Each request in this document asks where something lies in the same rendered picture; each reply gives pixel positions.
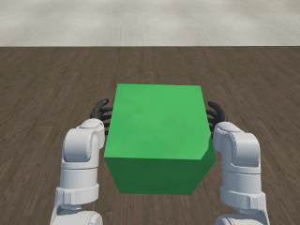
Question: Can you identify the robot right upper arm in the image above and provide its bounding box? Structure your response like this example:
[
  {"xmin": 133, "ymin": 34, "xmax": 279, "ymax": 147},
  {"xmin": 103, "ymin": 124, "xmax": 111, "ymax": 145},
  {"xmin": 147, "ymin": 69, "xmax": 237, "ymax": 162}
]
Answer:
[{"xmin": 215, "ymin": 214, "xmax": 265, "ymax": 225}]

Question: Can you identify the left robot hand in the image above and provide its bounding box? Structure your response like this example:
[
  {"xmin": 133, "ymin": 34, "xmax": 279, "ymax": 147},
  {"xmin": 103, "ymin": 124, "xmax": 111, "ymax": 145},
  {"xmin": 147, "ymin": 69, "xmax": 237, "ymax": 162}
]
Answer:
[{"xmin": 90, "ymin": 98, "xmax": 113, "ymax": 136}]

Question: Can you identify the carton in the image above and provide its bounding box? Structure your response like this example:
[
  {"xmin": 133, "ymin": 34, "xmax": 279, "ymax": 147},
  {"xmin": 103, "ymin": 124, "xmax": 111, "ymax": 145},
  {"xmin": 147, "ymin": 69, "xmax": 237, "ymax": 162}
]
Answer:
[{"xmin": 103, "ymin": 83, "xmax": 217, "ymax": 196}]

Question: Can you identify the robot left forearm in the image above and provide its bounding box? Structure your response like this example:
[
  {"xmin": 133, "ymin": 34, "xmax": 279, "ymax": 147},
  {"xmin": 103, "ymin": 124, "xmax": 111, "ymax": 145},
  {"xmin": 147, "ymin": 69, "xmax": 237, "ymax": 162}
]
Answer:
[{"xmin": 50, "ymin": 118, "xmax": 105, "ymax": 225}]

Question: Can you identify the right robot hand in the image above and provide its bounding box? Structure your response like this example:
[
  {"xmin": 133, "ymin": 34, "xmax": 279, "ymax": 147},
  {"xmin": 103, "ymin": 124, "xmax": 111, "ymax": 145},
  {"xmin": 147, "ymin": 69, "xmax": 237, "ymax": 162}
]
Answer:
[{"xmin": 205, "ymin": 101, "xmax": 228, "ymax": 140}]

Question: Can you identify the robot right forearm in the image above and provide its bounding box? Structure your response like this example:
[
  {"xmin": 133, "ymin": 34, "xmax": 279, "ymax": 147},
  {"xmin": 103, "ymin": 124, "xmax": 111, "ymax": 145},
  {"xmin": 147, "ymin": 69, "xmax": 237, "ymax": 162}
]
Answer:
[{"xmin": 213, "ymin": 122, "xmax": 270, "ymax": 225}]

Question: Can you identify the robot left upper arm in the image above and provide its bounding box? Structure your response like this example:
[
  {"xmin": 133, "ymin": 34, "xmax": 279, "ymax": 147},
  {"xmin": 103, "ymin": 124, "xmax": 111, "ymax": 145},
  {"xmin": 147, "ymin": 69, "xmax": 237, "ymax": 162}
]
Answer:
[{"xmin": 52, "ymin": 210, "xmax": 103, "ymax": 225}]

